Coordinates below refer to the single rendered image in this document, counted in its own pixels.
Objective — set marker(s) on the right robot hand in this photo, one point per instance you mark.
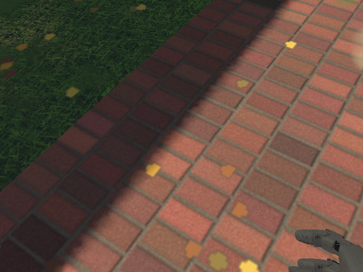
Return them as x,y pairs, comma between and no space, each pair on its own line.
350,255

